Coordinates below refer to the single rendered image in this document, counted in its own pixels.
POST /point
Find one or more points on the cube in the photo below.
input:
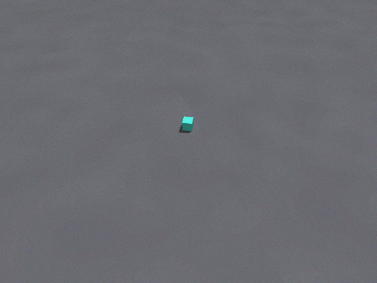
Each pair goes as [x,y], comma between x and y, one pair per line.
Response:
[188,123]

